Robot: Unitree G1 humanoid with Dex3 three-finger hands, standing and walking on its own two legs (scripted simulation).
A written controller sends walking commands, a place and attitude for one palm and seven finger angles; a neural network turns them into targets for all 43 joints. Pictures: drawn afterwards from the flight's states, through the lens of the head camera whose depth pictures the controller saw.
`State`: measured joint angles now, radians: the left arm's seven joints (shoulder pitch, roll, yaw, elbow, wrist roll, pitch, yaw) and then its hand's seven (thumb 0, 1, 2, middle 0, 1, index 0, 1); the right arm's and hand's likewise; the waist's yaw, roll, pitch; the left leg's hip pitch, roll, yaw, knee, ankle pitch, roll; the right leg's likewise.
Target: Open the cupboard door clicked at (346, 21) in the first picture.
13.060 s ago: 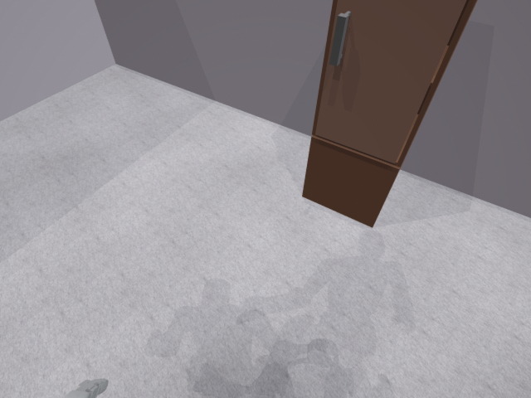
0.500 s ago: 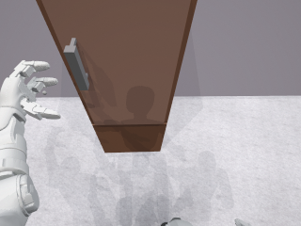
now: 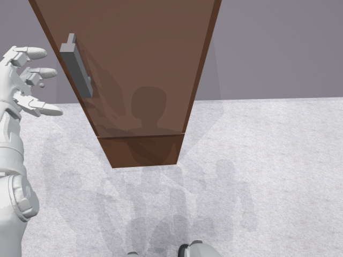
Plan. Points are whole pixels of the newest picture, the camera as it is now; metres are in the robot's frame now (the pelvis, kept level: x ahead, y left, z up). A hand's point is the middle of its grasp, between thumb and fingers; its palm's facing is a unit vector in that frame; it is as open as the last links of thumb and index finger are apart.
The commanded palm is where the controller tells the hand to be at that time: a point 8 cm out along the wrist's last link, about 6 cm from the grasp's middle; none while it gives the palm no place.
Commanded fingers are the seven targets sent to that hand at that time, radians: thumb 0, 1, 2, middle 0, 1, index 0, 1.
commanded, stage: move the hooked fingers beside the handle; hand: left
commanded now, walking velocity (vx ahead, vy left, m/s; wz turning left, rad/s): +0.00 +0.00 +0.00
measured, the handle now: (79, 67) +0.54 +0.20 +0.09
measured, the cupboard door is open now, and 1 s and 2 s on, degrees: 0 0 0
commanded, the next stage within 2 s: slide the fingers in behind the handle in 0.88 s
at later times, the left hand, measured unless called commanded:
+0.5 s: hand (46, 82) +0.49 +0.27 +0.09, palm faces +0.04 -1.00 -0.02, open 14.0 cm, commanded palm +0.46 +0.31 +0.09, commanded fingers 0.00 -0.50 0.30 -0.30 -1.20 -0.30 -1.20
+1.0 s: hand (47, 80) +0.49 +0.26 +0.09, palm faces +0.02 -1.00 +0.01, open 14.0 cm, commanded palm +0.47 +0.31 +0.09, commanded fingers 0.00 -0.50 0.30 -0.30 -1.20 -0.30 -1.20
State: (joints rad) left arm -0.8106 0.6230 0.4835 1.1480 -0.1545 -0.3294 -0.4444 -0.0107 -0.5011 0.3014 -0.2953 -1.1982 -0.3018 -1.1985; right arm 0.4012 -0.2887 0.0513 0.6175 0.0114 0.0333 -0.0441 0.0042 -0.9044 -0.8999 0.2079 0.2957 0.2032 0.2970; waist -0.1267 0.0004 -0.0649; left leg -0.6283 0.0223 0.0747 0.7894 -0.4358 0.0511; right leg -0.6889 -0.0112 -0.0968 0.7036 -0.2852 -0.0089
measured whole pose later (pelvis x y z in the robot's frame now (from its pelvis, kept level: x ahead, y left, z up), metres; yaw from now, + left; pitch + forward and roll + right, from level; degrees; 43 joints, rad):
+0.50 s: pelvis +0.01 +0.00 +0.00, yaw -1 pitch +19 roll -3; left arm -0.83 0.69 0.54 1.17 -0.12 -0.33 -0.45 -0.01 -0.50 0.30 -0.30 -1.20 -0.30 -1.20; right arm 0.43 -0.30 0.05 0.58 0.00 0.09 -0.04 0.00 -0.90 -0.90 0.21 0.30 0.20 0.30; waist -0.16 0.00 -0.07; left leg -0.70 0.04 0.08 0.82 -0.45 0.05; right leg -0.75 0.01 -0.09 0.72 -0.29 -0.01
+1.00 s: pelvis +0.01 +0.00 -0.01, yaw +0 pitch +19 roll -3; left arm -0.86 0.66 0.50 1.17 -0.14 -0.33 -0.45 -0.01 -0.50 0.30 -0.30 -1.20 -0.30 -1.20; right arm 0.38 -0.29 0.06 0.59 0.01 0.09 -0.03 0.00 -0.90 -0.90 0.21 0.30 0.20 0.30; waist -0.15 0.00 -0.08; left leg -0.70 0.04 0.06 0.84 -0.47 0.05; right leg -0.75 0.00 -0.11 0.73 -0.31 -0.01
